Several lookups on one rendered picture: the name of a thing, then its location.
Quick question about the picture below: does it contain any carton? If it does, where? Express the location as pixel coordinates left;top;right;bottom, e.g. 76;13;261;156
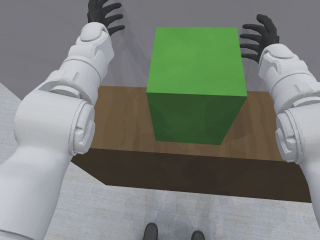
146;27;248;145

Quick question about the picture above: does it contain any left robot hand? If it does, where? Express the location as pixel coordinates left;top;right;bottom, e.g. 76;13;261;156
87;0;125;36

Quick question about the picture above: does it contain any robot left upper arm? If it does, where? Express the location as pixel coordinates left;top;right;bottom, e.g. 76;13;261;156
0;90;95;240

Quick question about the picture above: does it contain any left robot foot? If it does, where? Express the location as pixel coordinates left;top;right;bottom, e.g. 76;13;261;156
143;222;158;240

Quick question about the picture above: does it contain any robot right upper arm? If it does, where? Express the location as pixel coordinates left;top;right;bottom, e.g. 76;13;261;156
275;103;320;228

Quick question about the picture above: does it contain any robot right forearm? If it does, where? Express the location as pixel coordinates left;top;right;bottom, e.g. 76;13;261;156
258;43;320;116

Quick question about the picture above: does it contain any pedestal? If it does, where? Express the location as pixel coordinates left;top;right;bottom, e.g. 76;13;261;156
71;85;312;203

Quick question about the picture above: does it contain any right robot foot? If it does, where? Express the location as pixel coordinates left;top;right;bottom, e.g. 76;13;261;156
191;230;205;240

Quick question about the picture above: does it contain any robot foot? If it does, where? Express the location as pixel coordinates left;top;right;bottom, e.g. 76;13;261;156
143;222;158;240
191;230;205;240

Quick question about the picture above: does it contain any right robot hand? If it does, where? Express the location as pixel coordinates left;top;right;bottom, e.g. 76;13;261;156
239;14;280;64

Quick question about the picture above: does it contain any robot left forearm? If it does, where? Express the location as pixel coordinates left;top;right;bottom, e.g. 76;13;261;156
13;22;115;141

